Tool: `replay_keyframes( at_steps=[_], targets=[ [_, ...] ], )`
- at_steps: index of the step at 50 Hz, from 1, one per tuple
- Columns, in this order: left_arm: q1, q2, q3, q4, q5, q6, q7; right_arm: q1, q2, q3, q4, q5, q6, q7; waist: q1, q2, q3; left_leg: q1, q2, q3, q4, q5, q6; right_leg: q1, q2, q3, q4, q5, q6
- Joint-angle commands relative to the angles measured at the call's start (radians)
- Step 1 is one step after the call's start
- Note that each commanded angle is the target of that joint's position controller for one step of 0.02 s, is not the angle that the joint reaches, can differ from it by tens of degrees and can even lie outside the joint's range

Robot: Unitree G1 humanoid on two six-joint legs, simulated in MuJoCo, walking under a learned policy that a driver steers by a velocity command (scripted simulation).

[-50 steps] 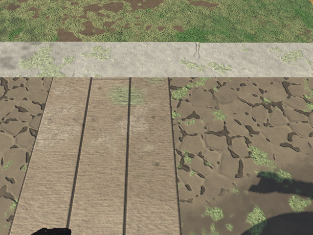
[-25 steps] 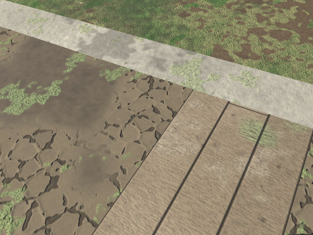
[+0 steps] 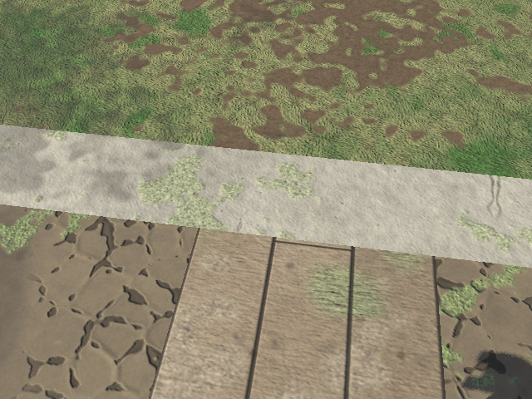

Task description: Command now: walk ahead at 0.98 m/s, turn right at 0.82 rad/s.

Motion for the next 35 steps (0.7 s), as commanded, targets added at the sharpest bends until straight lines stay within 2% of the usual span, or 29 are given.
replay_keyframes(
  at_steps=[1, 2, 4, 5, 6, 7, 8, 9, 10, 11, 13, 15, 16, 17, 18, 19, 20, 22, 23, 24, 25, 26, 27, 28, 29, 30, 31, 33, 35],
  targets=[
    [-0.002, 0.014, -0.018, -0.059, -0.003, -0.006, -0.014, -0.102, -0.145, -0.014, -0.08, 0.003, -0.019, -0.029, 0.103, 0.096, 0.076, -0.217, 0.244, 0.03, 0.03, 1.362, -0.03, 0.296, 0.098, -0.106, -0.16, 0.055, -0.045],
    [0.072, 0.044, -0.01, -0.039, -0.006, -0.001, -0.009, -0.117, -0.183, -0.023, -0.088, 0.001, -0.008, -0.042, 0.15, 0.128, 0.019, -0.178, 0.265, 0.022, 0.128, 1.524, -0.032, 0.39, 0.131, -0.115, -0.164, 0.014, -0.057],
    [0.41, 0.139, 0.031, 0.054, -0.002, 0.01, 0.012, -0.221, -0.245, -0.044, -0.128, -0.011, 0.025, -0.052, 0.328, 0.154, -0.142, -0.229, 0.306, -0.024, 0.551, 1.642, -0.014, 0.73, 0.173, -0.056, -0.163, -0.122, -0.108],
    [0.589, 0.192, 0.064, 0.112, -0.005, 0.008, 0.032, -0.274, -0.248, -0.05, -0.145, -0.01, 0.04, -0.041, 0.401, 0.087, -0.196, -0.359, 0.267, -0.043, 0.924, 1.359, 0.006, 0.943, 0.161, 0.033, -0.274, -0.171, -0.157],
    [0.496, 0.207, 0.087, 0.109, -0.039, 0.015, 0.053, -0.331, -0.145, -0.03, -0.149, -0.012, 0.038, -0.012, 0.339, -0.144, -0.079, -0.625, 0.033, -0.07, 1.35, 0.238, 0.009, 0.987, 0.119, 0.155, -0.369, -0.209, -0.182],
    [0.36, 0.308, 0.093, 0.065, 0.007, 0.019, 0.05, -0.193, -0.051, 0.005, -0.266, -0.01, 0.011, -0.006, 0.106, -0.257, -0.14, -0.993, -0.022, -0.222, 1.596, -0.076, -0.041, 1.145, -0.054, 0.631, -0.386, -0.037, -0.346],
    [0.351, 0.306, 0.103, 0.03, 0.009, 0.016, 0.055, -0.215, -0.083, 0.017, -0.303, -0.011, -0.016, -0.005, 0.145, -0.127, -0.266, -1.103, 0.006, -0.392, 1.58, -0.053, -0.028, 1.212, -0.167, 0.931, -0.625, -0.393, -0.43],
    [0.342, 0.216, 0.085, 0.04, 0.015, 0.008, 0.068, -0.26, -0.126, 0.016, -0.297, -0.015, -0.034, -0.002, 0.113, 0.044, -0.102, -1.12, 0.064, -0.408, 1.443, 0.013, -0.015, 1.042, -0.169, 0.949, -0.748, -0.526, -0.358],
    [0.298, 0.168, 0.07, 0.051, 0.016, -0.003, 0.074, -0.294, -0.13, 0.015, -0.3, -0.019, -0.033, -0.001, 0.052, 0.124, 0.006, -1.06, 0.105, -0.402, 1.319, 0.05, -0.023, 0.87, -0.136, 0.856, -0.75, -0.386, -0.305],
    [0.264, 0.172, 0.065, 0.045, 0.012, -0.021, 0.08, -0.298, -0.122, 0.022, -0.294, -0.036, -0.017, -0.004, 0.011, 0.146, 0.056, -0.991, 0.12, -0.397, 1.259, 0.039, -0.041, 0.744, -0.094, 0.753, -0.72, -0.121, -0.283],
    [0.232, 0.164, 0.053, 0.036, -0.004, -0.049, 0.08, -0.274, -0.118, 0.027, -0.288, -0.045, 0.033, -0.006, -0.039, 0.174, 0.073, -0.826, 0.158, -0.361, 1.094, 0.026, -0.089, 0.535, -0.025, 0.564, -0.702, 0.295, -0.242],
    [0.229, 0.192, 0.061, 0.034, -0.005, -0.062, 0.073, -0.346, -0.091, 0.037, -0.328, -0.034, 0.048, -0.003, -0.027, 0.143, 0.053, -0.725, 0.135, -0.301, 0.881, 0.114, -0.106, 0.448, 0.07, 0.441, -0.668, 0.556, -0.198],
    [0.203, 0.084, 0.041, -0.018, -0.067, -0.079, 0.087, -0.52, -0.07, 0.025, -0.395, 0.018, -0.003, -0.014, 0.028, 0.175, 0.049, -0.731, 0.068, -0.348, 0.735, 0.162, -0.116, 0.426, 0.117, 0.484, -0.655, 0.403, -0.156],
    [0.196, 0.127, 0.051, -0.008, -0.075, -0.07, 0.098, -0.561, -0.034, 0.037, -0.421, 0.021, -0.018, -0.017, 0.034, 0.134, 0.017, -0.696, 0.026, -0.337, 0.558, 0.257, -0.113, 0.448, 0.152, 0.458, -0.625, 0.347, -0.118],
    [0.22, 0.168, 0.066, 0.004, -0.069, -0.051, 0.11, -0.56, -0.024, 0.036, -0.422, 0.02, -0.024, -0.019, 0.06, 0.088, -0.041, -0.644, -0.02, -0.308, 0.409, 0.383, -0.107, 0.494, 0.175, 0.425, -0.598, 0.321, -0.067],
    [0.284, 0.174, 0.071, 0.027, -0.058, -0.032, 0.12, -0.567, -0.032, 0.029, -0.423, 0.026, -0.029, -0.015, 0.097, 0.048, -0.088, -0.58, -0.055, -0.277, 0.333, 0.529, -0.102, 0.528, 0.176, 0.418, -0.575, 0.277, -0.02],
    [0.338, 0.148, 0.065, 0.049, -0.046, -0.02, 0.126, -0.569, -0.042, 0.019, -0.426, 0.034, -0.032, -0.012, 0.117, -0.001, -0.105, -0.52, -0.069, -0.281, 0.3, 0.635, -0.097, 0.54, 0.172, 0.431, -0.544, 0.211, 0.008],
    [0.346, 0.094, 0.055, 0.055, -0.038, -0.011, 0.13, -0.525, -0.076, -0.005, -0.431, 0.029, -0.029, -0.01, 0.089, -0.095, -0.123, -0.451, -0.072, -0.323, 0.26, 0.689, -0.065, 0.599, 0.172, 0.464, -0.427, 0.187, 0.042],
    [0.293, 0.099, 0.06, 0.031, -0.036, -0.011, 0.133, -0.446, -0.099, -0.019, -0.414, 0.019, -0.03, -0.014, 0.027, -0.116, -0.155, -0.375, -0.06, -0.321, 0.218, 0.741, -0.045, 0.624, 0.178, 0.45, -0.317, 0.239, 0.07],
    [0.233, 0.085, 0.056, -0.003, -0.027, -0.012, 0.132, -0.299, -0.121, -0.033, -0.372, 0.01, -0.034, -0.015, -0.059, -0.118, -0.226, -0.225, 0.003, -0.339, 0.196, 0.841, -0.015, 0.608, 0.192, 0.411, -0.121, 0.208, 0.109],
    [0.228, -0.004, 0.025, -0.039, 0.006, -0.009, 0.129, -0.149, -0.146, -0.029, -0.324, -0.001, -0.034, -0.011, -0.091, 0.054, -0.352, 0.014, 0.229, -0.53, 0.326, 1.232, 0.048, 0.467, 0.246, 0.329, 0.216, -0.479, 0.146],
    [0.513, -0.022, 0.011, -0.02, -0.023, -0.012, 0.11, -0.149, -0.148, -0.016, -0.304, -0.036, -0.036, 0.005, 0.053, 0.308, -0.517, 0.207, 0.515, -1.013, 0.349, 1.296, 0.308, 0.301, 0.306, 0.432, 0.495, -0.779, 0.165],
    [0.591, 0.046, 0.014, 0.059, -0.031, 0.003, 0.094, -0.205, -0.12, -0.025, -0.304, -0.016, -0.027, 0.019, 0.043, 0.208, -0.519, 0.124, 0.499, -1.102, 0.28, 0.937, 0.359, 0.28, 0.211, 0.464, 0.559, -0.662, 0.177],
    [0.446, 0.095, 0.024, 0.034, -0.03, 0.018, 0.087, -0.31, -0.08, -0.016, -0.331, 0.007, -0.014, 0.023, 0.039, 0.121, -0.37, -0.009, 0.404, -0.989, 0.23, 0.628, 0.325, 0.231, 0.153, 0.359, 0.559, -0.593, 0.191],
    [0.291, 0.127, 0.035, -0.013, -0.006, 0.022, 0.097, -0.383, -0.071, -0.008, -0.343, 0.023, 0.006, 0.026, 0.041, 0.012, -0.248, -0.189, 0.314, -0.914, 0.168, 0.431, 0.266, 0.218, 0.129, 0.279, 0.487, -0.519, 0.195],
    [0.195, 0.137, 0.042, -0.059, 0.013, 0.023, 0.107, -0.41, -0.093, -0.009, -0.348, 0.031, 0.019, 0.024, 0.047, -0.009, -0.153, -0.332, 0.254, -0.872, 0.13, 0.366, 0.238, 0.217, 0.127, 0.253, 0.419, -0.472, 0.196],
    [0.164, 0.114, 0.037, -0.085, 0.014, 0.022, 0.109, -0.402, -0.134, -0.024, -0.342, 0.029, 0.031, 0.022, 0.06, 0.018, -0.102, -0.423, 0.206, -0.843, 0.106, 0.361, 0.215, 0.254, 0.126, 0.249, 0.331, -0.452, 0.191],
    [0.168, 0.054, 0.021, -0.095, 0.01, 0.01, 0.118, -0.372, -0.144, -0.039, -0.331, 0.027, 0.042, 0.02, 0.069, 0.066, -0.106, -0.465, 0.149, -0.773, 0.104, 0.474, 0.189, 0.32, 0.129, 0.236, 0.127, -0.477, 0.182],
    [0.139, 0.03, 0.013, -0.103, 0.008, 0.006, 0.129, -0.339, -0.159, -0.051, -0.32, 0.028, 0.055, 0.012, 0.065, 0.106, -0.16, -0.466, 0.138, -0.766, 0.114, 0.54, 0.196, 0.384, 0.152, 0.228, -0.019, -0.502, 0.186]
  ],
)
Next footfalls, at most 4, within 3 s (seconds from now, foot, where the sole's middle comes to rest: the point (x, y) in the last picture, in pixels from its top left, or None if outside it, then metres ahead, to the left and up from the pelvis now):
0.12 right None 0.29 -0.02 -0.76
0.48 left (277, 316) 0.69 -0.02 -0.76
0.88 right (342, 355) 0.58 -0.18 -0.76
1.36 left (219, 279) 0.81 0.14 -0.76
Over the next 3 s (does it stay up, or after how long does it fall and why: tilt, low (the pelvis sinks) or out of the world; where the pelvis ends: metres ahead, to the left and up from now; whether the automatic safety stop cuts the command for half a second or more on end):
stays up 1.82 -0.27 0.01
